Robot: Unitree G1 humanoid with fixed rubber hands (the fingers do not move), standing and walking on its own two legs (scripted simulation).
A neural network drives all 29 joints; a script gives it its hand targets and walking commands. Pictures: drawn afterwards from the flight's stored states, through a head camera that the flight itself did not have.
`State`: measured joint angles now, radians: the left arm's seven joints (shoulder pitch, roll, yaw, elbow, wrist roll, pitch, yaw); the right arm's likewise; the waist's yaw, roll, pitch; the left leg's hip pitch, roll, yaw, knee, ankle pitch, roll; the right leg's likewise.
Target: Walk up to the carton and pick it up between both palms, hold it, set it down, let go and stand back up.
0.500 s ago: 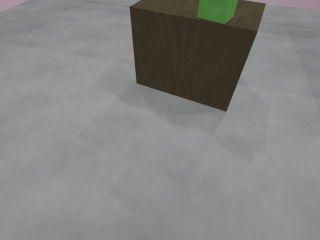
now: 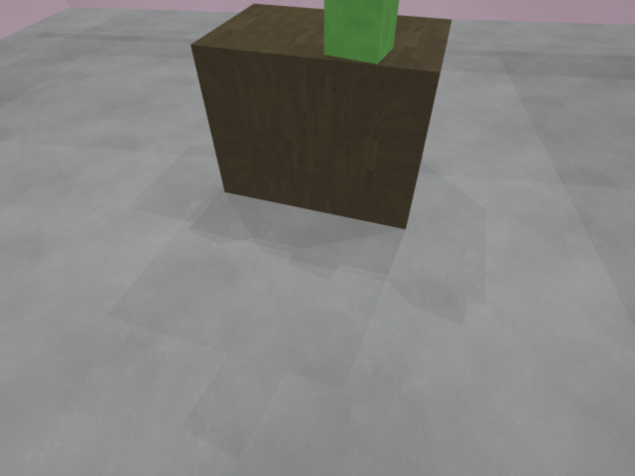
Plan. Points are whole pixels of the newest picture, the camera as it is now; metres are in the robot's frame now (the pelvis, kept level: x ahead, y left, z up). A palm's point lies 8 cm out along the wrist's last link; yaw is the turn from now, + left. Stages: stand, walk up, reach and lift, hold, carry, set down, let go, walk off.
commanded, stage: walk up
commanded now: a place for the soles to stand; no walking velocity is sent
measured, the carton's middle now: (361, 9) +1.51 -0.17 +0.09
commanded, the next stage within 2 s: none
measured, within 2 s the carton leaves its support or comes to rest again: neither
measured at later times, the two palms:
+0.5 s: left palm out of the picture +0.13 +0.21 -0.15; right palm (476, 349) +0.35 -0.27 -0.12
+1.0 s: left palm (268, 227) +0.64 +0.11 -0.10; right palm (513, 364) +0.34 -0.34 -0.16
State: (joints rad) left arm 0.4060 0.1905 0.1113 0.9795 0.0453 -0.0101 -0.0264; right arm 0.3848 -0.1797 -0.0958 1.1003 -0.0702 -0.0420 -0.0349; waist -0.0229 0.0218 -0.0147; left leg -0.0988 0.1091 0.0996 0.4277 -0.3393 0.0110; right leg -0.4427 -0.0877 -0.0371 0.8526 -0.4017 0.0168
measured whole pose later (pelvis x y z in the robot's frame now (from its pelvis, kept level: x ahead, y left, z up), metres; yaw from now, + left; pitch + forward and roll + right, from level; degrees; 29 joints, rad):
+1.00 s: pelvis +0.46 -0.10 -0.03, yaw -11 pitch -2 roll +1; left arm 0.26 0.23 0.04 0.62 0.06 -0.07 -0.02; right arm 0.54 -0.26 -0.02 0.85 -0.03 -0.01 0.02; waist -0.06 0.02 0.07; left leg -0.19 0.10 0.11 0.95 -0.51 0.02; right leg -0.43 -0.04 -0.08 0.73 -0.26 -0.05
